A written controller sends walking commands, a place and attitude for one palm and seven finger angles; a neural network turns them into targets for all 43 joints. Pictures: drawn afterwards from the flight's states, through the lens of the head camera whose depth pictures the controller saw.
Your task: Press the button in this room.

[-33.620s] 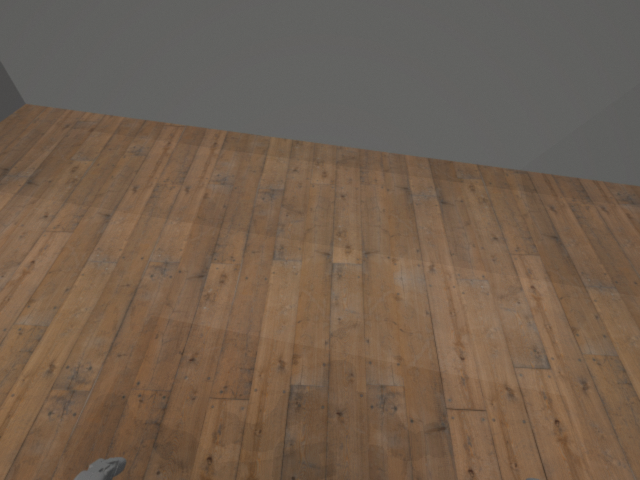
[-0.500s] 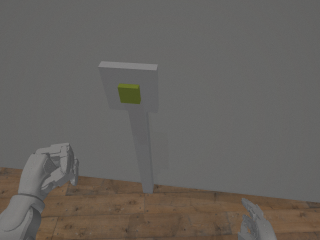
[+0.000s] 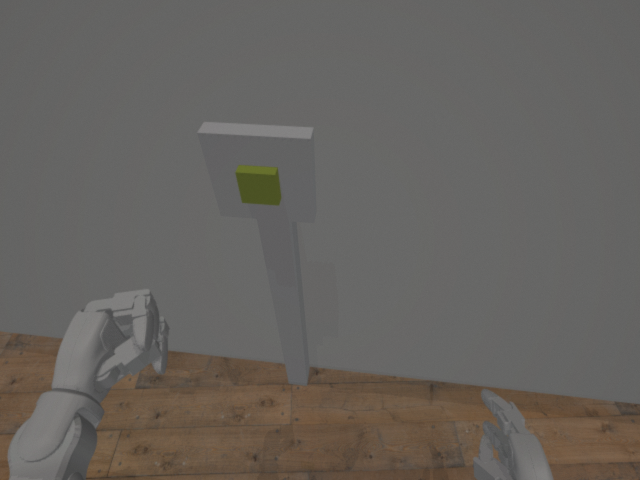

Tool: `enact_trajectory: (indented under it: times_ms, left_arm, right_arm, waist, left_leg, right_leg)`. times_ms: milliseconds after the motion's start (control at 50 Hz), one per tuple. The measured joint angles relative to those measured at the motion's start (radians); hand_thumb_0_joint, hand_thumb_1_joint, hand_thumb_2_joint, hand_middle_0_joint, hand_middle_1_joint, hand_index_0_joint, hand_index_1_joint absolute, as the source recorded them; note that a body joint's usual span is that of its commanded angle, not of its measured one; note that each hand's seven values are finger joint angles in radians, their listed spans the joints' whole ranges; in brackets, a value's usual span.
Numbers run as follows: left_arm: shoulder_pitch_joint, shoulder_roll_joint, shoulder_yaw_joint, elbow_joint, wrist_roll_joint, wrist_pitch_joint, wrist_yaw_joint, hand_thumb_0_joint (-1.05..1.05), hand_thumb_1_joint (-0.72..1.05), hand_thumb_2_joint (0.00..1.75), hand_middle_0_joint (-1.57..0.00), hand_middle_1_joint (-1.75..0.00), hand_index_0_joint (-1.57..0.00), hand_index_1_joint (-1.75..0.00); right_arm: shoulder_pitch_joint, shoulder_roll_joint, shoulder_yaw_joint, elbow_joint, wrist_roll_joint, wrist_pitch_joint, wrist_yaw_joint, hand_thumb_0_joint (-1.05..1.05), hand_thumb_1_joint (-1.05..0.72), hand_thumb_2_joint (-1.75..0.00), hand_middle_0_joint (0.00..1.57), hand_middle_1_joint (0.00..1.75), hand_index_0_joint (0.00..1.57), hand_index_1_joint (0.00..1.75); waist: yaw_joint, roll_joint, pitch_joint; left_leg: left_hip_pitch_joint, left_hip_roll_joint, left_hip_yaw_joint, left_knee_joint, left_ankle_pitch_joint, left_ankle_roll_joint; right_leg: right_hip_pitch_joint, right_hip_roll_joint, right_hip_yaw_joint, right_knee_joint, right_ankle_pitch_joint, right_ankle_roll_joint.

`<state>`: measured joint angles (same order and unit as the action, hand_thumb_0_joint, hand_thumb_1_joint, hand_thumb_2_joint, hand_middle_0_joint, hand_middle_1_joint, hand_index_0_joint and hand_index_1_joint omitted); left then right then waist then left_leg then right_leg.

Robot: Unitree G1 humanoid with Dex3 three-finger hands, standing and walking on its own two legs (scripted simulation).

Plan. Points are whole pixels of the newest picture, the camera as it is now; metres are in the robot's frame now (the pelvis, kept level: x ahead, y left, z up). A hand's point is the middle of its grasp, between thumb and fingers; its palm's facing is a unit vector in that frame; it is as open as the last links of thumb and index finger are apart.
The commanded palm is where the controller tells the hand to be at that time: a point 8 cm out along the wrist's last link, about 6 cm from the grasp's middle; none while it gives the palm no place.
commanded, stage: aim a knuckle at the button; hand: left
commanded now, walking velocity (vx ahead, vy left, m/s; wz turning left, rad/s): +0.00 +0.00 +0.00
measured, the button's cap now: (259, 184) +0.51 +0.14 +0.10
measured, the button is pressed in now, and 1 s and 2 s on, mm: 0 0 0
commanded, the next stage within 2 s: press the button with the knuckle in 1.82 s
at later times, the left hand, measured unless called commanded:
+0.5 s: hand (208, 291) +0.31 +0.17 +0.09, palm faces -0.02 -1.00 -0.02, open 3.1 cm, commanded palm +0.30 +0.22 +0.09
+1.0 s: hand (254, 244) +0.41 +0.13 +0.07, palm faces -0.05 -1.00 +0.00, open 3.1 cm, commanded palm +0.39 +0.18 +0.08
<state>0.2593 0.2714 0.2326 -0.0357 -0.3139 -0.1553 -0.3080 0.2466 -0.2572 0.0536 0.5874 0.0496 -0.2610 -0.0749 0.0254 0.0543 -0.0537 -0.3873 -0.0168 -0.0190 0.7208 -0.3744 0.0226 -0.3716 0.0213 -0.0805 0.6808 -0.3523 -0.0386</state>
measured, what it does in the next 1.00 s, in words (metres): stands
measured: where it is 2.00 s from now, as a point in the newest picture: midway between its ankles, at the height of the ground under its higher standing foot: outside the picture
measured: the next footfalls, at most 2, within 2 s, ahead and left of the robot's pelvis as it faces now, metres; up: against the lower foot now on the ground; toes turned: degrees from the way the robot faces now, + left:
none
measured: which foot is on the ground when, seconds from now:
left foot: down 0.00-1.00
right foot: down 0.00-1.00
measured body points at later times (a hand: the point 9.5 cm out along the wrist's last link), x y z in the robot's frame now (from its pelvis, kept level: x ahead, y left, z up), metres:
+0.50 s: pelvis +0.00 +0.00 +0.00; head +0.02 -0.02 +0.45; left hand +0.31 +0.22 +0.09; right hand +0.15 -0.25 -0.09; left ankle +0.00 +0.10 -0.72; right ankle +0.00 -0.09 -0.72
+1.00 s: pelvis +0.01 +0.00 -0.01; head +0.05 -0.01 +0.44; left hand +0.40 +0.18 +0.08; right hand +0.10 -0.25 -0.12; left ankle +0.00 +0.10 -0.72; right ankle +0.00 -0.09 -0.72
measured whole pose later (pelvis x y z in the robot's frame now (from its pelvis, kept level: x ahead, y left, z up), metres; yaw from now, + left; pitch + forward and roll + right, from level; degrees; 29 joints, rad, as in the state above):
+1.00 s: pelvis +0.01 +0.00 -0.01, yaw -2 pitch +9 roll +0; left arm -0.43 0.22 0.16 0.63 -0.18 -0.27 -0.12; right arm 0.30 -0.25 0.02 0.63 0.04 -0.09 -0.03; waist -0.05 0.02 -0.07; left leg -0.53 -0.01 0.02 0.76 -0.39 0.02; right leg -0.54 0.02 -0.04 0.75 -0.37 -0.04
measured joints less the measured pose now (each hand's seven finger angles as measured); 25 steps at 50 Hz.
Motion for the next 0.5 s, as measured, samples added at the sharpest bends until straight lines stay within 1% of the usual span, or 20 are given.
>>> enact_trajectory:
  times_ms: [80,180,300,500]
  left_arm:
    - [-0.057,-0.018,-0.032,0.028,0.014,-0.005,0.015,0.02,0.90,0.90,-1.30,-1.50,-1.30,-1.50]
    - [-0.145,-0.022,-0.057,0.095,0.041,0.001,0.040,0.02,0.90,0.90,-1.30,-1.50,-1.30,-1.50]
    - [-0.217,-0.024,-0.054,0.165,0.053,-0.003,0.068,0.02,0.90,0.90,-1.30,-1.50,-1.30,-1.50]
    - [-0.317,-0.029,-0.050,0.280,0.067,-0.027,0.091,0.02,0.90,0.90,-1.30,-1.50,-1.30,-1.50]
  right_arm:
    - [-0.005,-0.001,0.001,0.011,0.000,-0.002,-0.004,0.02,-0.91,-0.90,0.20,0.30,0.20,0.30]
    - [-0.013,0.003,0.003,0.018,-0.001,0.010,-0.004,0.02,-0.91,-0.90,0.20,0.30,0.20,0.30]
    - [-0.004,0.005,-0.002,0.017,-0.004,0.029,0.006,0.02,-0.91,-0.90,0.20,0.30,0.20,0.30]
    - [0.011,-0.005,-0.017,0.025,-0.003,0.064,0.014,0.02,-0.91,-0.90,0.20,0.30,0.20,0.30]
  waist:
    - [0.002,0.000,0.005]
    - [-0.008,-0.008,0.010]
    - [-0.021,-0.014,0.003]
    - [-0.031,-0.021,0.001]
  left_leg:
    - [-0.008,-0.004,-0.003,0.003,0.003,0.000]
    - [-0.017,-0.004,0.001,0.002,0.008,-0.002]
    - [-0.019,-0.001,0.015,-0.010,0.010,-0.004]
    - [-0.037,0.002,0.022,-0.007,0.006,-0.005]
  right_leg:
    - [-0.008,-0.004,-0.003,0.007,-0.001,0.000]
    - [-0.022,-0.005,0.001,0.015,0.000,-0.002]
    - [-0.035,-0.002,0.015,0.014,0.003,-0.004]
    - [-0.057,0.001,0.021,0.021,-0.001,-0.005]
